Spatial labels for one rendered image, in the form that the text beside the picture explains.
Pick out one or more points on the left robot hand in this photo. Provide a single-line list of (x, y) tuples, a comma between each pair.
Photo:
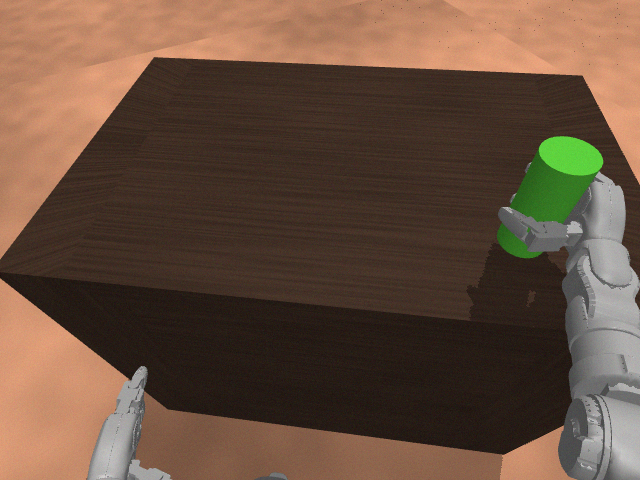
[(114, 455)]

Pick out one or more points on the right robot arm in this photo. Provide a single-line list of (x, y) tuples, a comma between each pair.
[(601, 436)]

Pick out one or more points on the can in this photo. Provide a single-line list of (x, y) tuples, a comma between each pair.
[(561, 171)]

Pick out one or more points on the right robot hand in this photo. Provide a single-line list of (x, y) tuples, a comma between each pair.
[(599, 214)]

